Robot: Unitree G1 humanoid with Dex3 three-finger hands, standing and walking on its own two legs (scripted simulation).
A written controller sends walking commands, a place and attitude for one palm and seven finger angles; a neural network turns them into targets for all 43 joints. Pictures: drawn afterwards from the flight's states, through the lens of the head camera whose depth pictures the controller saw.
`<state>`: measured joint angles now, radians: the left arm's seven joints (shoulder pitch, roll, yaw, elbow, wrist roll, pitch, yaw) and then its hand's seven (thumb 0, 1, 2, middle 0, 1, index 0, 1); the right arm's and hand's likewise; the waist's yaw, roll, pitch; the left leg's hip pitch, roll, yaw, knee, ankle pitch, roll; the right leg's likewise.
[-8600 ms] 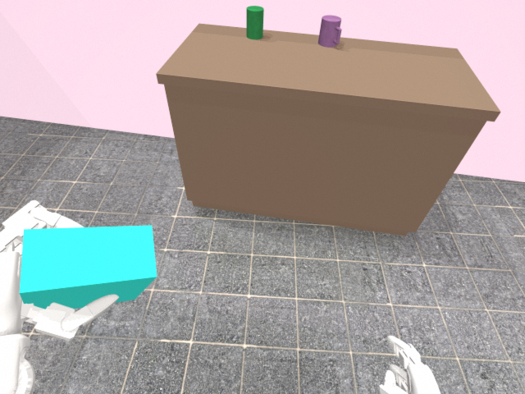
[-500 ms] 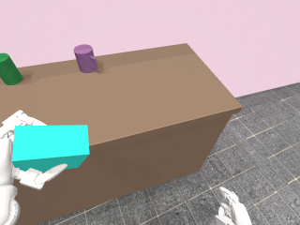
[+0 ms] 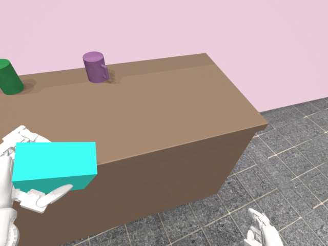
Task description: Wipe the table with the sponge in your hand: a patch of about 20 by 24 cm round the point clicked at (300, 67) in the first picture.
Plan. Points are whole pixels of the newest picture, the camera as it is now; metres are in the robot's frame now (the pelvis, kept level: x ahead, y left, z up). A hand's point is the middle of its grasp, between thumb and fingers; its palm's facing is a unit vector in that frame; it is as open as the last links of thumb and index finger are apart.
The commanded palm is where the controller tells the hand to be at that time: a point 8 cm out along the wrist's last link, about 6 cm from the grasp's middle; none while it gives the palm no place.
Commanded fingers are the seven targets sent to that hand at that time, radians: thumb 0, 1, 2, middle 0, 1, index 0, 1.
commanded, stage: shuffle to correct the standing spot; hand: left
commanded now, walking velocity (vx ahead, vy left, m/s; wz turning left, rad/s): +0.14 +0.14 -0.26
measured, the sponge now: (67, 169) +0.22 +0.21 +0.13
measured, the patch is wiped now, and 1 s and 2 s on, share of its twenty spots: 0.00 0.00 0.00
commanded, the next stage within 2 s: come to a stop and stand still in 0.40 s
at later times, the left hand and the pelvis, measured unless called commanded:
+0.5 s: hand (34, 132) +0.28 +0.30 +0.15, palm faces +0.38 -0.83 -0.42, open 10.1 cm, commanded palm +0.23 +0.34 +0.18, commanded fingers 0.00 0.10 1.30 -1.20 -1.60 -1.20 -1.60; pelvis +0.06 +0.06 -0.02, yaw -1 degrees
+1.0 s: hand (33, 113) +0.33 +0.32 +0.16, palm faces +0.37 -0.86 -0.36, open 10.1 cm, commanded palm +0.26 +0.35 +0.18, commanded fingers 0.00 0.10 1.30 -1.20 -1.60 -1.20 -1.60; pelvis +0.10 +0.08 +0.01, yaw -1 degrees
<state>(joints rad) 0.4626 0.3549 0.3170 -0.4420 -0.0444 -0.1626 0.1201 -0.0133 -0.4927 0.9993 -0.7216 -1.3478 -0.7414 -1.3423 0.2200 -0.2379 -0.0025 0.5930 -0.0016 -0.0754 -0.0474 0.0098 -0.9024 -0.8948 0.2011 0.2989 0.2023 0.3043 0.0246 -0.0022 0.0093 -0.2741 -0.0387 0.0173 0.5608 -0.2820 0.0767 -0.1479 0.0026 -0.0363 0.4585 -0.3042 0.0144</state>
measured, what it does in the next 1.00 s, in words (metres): walks ahead: left foot, then right foot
